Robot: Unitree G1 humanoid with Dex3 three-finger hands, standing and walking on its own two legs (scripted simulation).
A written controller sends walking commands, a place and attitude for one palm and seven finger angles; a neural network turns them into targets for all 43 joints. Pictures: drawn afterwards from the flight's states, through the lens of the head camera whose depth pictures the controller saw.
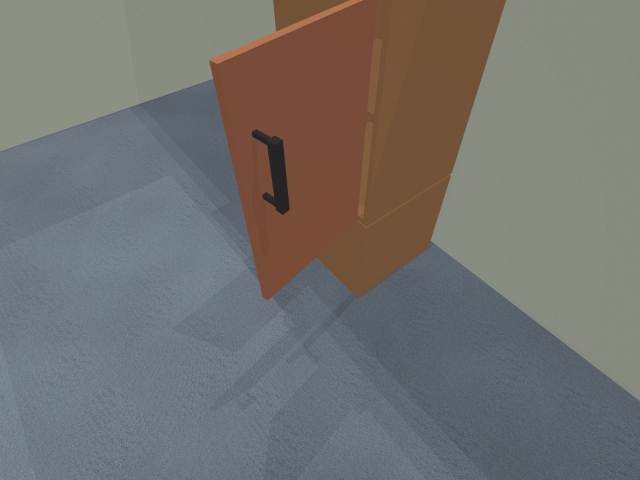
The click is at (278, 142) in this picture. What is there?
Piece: cupboard door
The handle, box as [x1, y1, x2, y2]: [252, 129, 289, 214]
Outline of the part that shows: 256,129 252,131 252,135 265,143 268,147 274,191 273,197 266,192 262,195 264,199 276,207 276,210 282,214 289,209 282,140 275,136 270,137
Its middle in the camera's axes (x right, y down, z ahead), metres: -0.09 -0.11 +0.68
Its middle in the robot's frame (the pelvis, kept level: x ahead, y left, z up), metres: +0.59 +0.12 +0.04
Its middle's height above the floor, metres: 0.82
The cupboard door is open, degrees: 100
